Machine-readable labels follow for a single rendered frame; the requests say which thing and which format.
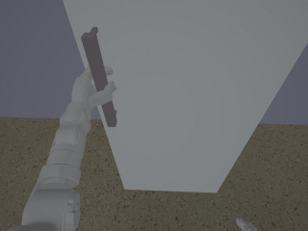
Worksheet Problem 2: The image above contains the handle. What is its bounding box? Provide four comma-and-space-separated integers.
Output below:
81, 27, 117, 127

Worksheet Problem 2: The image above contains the fridge door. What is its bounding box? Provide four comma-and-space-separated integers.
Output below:
63, 0, 308, 193

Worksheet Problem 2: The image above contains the robot left hand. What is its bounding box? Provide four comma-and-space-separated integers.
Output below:
71, 65, 117, 111

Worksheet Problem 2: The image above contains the left robot forearm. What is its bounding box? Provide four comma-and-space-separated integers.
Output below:
21, 101, 91, 225

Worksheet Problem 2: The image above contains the robot right hand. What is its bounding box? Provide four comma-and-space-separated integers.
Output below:
236, 218, 257, 231

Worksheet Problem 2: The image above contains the left robot upper arm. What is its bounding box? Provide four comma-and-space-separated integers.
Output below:
7, 189, 81, 231

